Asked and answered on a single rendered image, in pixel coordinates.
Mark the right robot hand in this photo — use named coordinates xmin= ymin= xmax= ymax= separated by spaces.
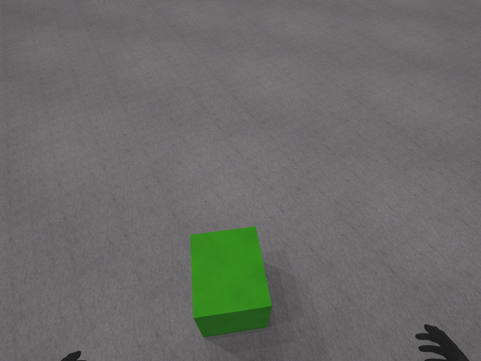
xmin=416 ymin=324 xmax=469 ymax=361

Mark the carton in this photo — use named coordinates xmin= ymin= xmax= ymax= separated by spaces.
xmin=190 ymin=226 xmax=272 ymax=337

